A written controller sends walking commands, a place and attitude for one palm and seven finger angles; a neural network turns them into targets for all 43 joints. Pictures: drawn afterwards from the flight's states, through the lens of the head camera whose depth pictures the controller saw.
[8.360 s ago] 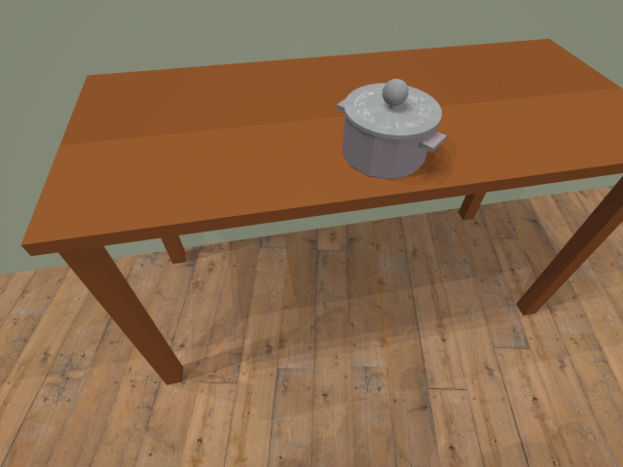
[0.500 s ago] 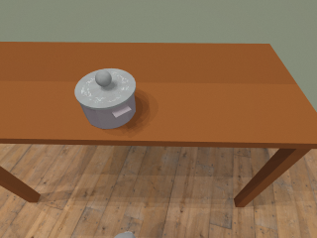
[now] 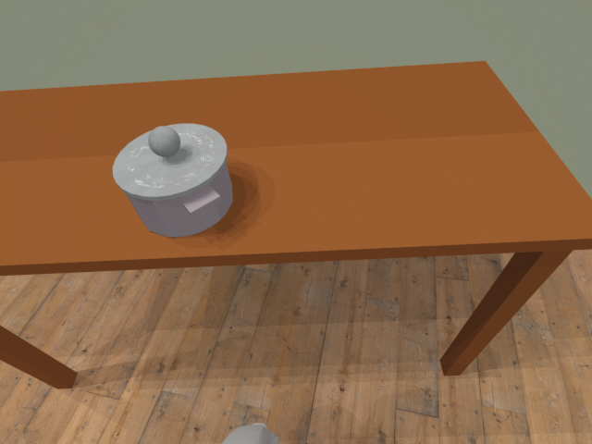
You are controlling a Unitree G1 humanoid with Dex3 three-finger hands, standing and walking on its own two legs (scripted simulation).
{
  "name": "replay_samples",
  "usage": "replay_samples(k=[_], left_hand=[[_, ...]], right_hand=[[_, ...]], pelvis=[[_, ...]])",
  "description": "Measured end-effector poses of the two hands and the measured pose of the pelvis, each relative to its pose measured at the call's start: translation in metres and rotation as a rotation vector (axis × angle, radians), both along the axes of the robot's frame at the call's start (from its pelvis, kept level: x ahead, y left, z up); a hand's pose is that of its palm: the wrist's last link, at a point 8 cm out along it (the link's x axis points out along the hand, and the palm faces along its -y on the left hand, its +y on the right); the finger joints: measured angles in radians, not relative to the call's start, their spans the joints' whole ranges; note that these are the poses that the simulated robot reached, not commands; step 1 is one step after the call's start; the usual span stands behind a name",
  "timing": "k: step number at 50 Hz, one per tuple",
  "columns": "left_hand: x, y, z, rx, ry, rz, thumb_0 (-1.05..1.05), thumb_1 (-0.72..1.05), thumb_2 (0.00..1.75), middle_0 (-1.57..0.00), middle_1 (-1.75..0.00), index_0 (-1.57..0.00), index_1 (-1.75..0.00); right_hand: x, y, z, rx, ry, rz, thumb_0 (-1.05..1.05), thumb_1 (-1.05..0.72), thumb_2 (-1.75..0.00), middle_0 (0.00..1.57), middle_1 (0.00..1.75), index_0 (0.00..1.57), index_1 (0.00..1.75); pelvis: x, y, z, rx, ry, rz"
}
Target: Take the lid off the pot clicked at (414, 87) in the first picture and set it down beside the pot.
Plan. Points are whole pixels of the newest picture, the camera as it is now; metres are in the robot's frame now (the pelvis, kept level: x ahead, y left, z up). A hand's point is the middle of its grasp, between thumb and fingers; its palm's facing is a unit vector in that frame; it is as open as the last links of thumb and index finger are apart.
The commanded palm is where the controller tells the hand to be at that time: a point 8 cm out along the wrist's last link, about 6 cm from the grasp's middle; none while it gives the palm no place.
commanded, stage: come to a stop and stand still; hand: left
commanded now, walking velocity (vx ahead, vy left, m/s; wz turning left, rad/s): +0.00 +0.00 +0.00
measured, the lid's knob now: (164, 141) +0.51 +0.23 +0.14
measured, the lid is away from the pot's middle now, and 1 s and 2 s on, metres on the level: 0.00 0.00 0.00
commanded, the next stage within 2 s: look again from close up in 1.46 s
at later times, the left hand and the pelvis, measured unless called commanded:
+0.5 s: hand out of the picture +0.01 +0.15 -0.15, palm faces +0.01 -0.98 -0.21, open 7.3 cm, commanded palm none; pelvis -0.01 -0.03 +0.02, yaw +0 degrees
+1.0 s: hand out of the picture +0.03 +0.14 -0.16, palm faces +0.03 -0.99 -0.17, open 7.4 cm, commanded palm none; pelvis +0.03 -0.02 +0.02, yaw +0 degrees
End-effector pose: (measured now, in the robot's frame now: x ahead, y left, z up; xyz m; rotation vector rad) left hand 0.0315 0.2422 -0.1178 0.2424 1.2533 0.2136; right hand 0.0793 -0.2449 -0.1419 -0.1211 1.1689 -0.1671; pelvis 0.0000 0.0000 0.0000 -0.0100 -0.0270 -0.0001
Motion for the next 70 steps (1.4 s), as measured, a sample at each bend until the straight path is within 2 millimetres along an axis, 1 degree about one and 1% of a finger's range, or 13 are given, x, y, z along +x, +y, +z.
replay_samples(k=[3,6,11,14,17,25,30,36,39,44,52,62,70], left_hand=[[0.007,-0.011,-0.002,-0.023,-0.043,-0.017,0.0,0.9,0.9,-0.2,-0.3,-0.2,-0.3],[0.017,-0.018,-0.01,-0.052,-0.078,-0.031,0.0,0.9,0.9,-0.2,-0.3,-0.21,-0.3],[0.022,-0.033,-0.003,-0.077,-0.104,-0.042,0.0,0.91,0.9,-0.2,-0.3,-0.21,-0.3],[0.014,-0.039,0.002,-0.079,-0.1,-0.043,0.0,0.91,0.9,-0.2,-0.3,-0.21,-0.3],[0.002,-0.041,0.003,-0.075,-0.066,-0.042,0.0,0.92,0.9,-0.2,-0.3,-0.21,-0.3],[-0.027,-0.047,-0.004,-0.091,0.043,-0.008,0.0,0.91,0.9,-0.2,-0.3,-0.2,-0.3],[-0.036,-0.054,-0.007,-0.115,0.086,0.014,0.0,0.91,0.9,-0.2,-0.3,-0.2,-0.3],[-0.037,-0.061,-0.009,-0.139,0.122,0.029,0.0,0.91,0.9,-0.2,-0.3,-0.2,-0.3],[-0.034,-0.062,-0.01,-0.146,0.13,0.033,0.0,0.91,0.9,-0.2,-0.3,-0.2,-0.3],[-0.025,-0.06,-0.01,-0.147,0.132,0.038,0.0,0.91,0.9,-0.2,-0.3,-0.2,-0.3],[-0.007,-0.052,-0.008,-0.13,0.125,0.035,0.0,0.91,0.9,-0.2,-0.3,-0.2,-0.3],[0.014,-0.044,-0.007,-0.111,0.103,0.029,0.0,0.91,0.9,-0.19,-0.3,-0.2,-0.3],[0.021,-0.043,-0.006,-0.108,0.1,0.032,0.0,0.91,0.9,-0.19,-0.3,-0.2,-0.3]], right_hand=[[-0.021,-0.006,0.005,-0.014,0.009,-0.023,0.01,-0.91,-0.9,0.2,0.3,0.2,0.3],[-0.043,-0.006,0.005,-0.026,0.025,-0.024,0.01,-0.91,-0.9,0.2,0.3,0.2,0.3],[-0.082,0.0,0.008,0.004,0.111,-0.012,0.01,-0.91,-0.9,0.2,0.3,0.2,0.3],[-0.097,0.001,0.009,0.027,0.155,-0.014,0.01,-0.91,-0.9,0.2,0.3,0.2,0.3],[-0.106,0.001,0.01,0.04,0.179,-0.024,0.01,-0.91,-0.9,0.2,0.3,0.2,0.3],[-0.12,-0.002,0.012,0.036,0.238,-0.037,0.01,-0.91,-0.9,0.2,0.3,0.2,0.3],[-0.115,-0.001,0.016,0.029,0.263,-0.031,0.01,-0.91,-0.9,0.2,0.3,0.2,0.3],[-0.094,0.004,0.017,0.026,0.252,-0.017,0.01,-0.91,-0.9,0.2,0.3,0.2,0.3],[-0.08,0.006,0.017,0.025,0.238,-0.009,0.01,-0.91,-0.9,0.2,0.3,0.2,0.3],[-0.063,0.004,0.018,0.009,0.227,-0.002,0.02,-0.93,-0.9,0.2,0.3,0.2,0.3],[-0.043,0.001,0.019,-0.004,0.211,0.004,0.01,-0.93,-0.9,0.2,0.3,0.2,0.3],[-0.031,0.002,0.019,-0.006,0.213,0.004,0.01,-0.92,-0.9,0.2,0.3,0.2,0.3],[-0.031,0.005,0.019,0.001,0.232,0.005,0.01,-0.92,-0.9,0.2,0.3,0.2,0.3]], pelvis=[[-0.003,-0.004,0.001,0.007,-0.009,0.006],[-0.007,-0.007,-0.003,0.004,-0.008,0.011],[-0.015,-0.017,0.006,0.017,-0.007,-0.003],[-0.018,-0.023,0.011,0.019,-0.002,-0.004],[-0.019,-0.028,0.014,0.021,0.007,-0.005],[-0.012,-0.034,0.016,0.014,0.009,-0.004],[-0.003,-0.033,0.018,0.013,0.013,-0.002],[0.007,-0.031,0.02,0.013,0.016,-0.001],[0.013,-0.03,0.02,0.014,0.017,-0.002],[0.022,-0.027,0.021,0.015,0.018,-0.001],[0.035,-0.024,0.021,0.017,0.02,-0.002],[0.047,-0.023,0.022,0.019,0.018,-0.001],[0.053,-0.023,0.022,0.019,0.017,0.003]])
